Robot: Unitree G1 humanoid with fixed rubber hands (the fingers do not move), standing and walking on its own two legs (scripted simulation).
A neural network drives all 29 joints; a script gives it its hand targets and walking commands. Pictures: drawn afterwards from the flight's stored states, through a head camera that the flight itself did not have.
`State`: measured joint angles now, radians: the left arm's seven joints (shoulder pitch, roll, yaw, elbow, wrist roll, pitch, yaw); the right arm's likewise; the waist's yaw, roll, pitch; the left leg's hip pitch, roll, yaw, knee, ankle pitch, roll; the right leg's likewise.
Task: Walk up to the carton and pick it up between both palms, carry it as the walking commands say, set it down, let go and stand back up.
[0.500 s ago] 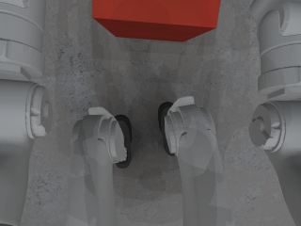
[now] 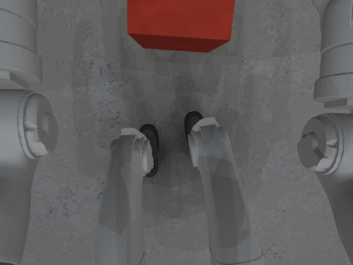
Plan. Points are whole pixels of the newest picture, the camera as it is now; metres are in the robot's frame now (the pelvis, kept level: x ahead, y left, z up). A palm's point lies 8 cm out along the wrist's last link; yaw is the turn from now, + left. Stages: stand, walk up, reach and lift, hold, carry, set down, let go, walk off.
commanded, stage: set down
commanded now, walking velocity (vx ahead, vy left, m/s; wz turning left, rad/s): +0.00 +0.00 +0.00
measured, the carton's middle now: out of the picture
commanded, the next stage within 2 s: let go in 0.36 s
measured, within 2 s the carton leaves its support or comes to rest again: neither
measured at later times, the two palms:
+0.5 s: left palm out of the picture +0.62 +0.13 -0.01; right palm out of the picture +0.55 -0.27 -0.01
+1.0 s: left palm out of the picture +0.41 +0.17 +0.09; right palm out of the picture +0.37 -0.25 +0.10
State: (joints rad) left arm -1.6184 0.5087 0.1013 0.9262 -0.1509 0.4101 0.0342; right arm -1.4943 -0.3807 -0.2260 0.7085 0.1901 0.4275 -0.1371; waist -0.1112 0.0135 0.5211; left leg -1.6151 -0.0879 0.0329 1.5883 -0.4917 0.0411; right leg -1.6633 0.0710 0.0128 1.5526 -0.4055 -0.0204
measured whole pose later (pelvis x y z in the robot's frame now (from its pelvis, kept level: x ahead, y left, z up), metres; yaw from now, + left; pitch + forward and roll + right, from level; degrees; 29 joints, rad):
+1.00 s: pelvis +0.07 -0.01 +0.17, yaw +0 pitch +18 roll +0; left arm -0.37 0.14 0.14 0.51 0.06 0.20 0.06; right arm -0.30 -0.24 -0.09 0.46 0.06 0.19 0.06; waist -0.07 -0.01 0.10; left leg -0.81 -0.08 -0.04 0.80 -0.31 0.03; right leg -0.84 0.08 0.05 0.79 -0.26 -0.03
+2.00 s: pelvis +0.15 -0.01 +0.21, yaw -1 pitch +0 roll +0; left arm 0.24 0.29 0.02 0.63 0.05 0.02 0.00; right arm 0.23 -0.30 -0.05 0.57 -0.03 0.07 0.01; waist -0.01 0.03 -0.06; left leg -0.16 -0.03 -0.02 0.51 -0.34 0.02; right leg -0.20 0.06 0.00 0.51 -0.30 -0.05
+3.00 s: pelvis +0.11 +0.01 +0.22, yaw -2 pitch -2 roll +0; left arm 0.24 0.38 0.00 0.98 0.02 -0.04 -0.01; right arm 0.26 -0.38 -0.01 0.92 -0.02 -0.05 -0.01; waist 0.01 0.01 -0.06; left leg -0.15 -0.06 0.00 0.42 -0.24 0.05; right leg -0.20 0.02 0.04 0.44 -0.20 -0.01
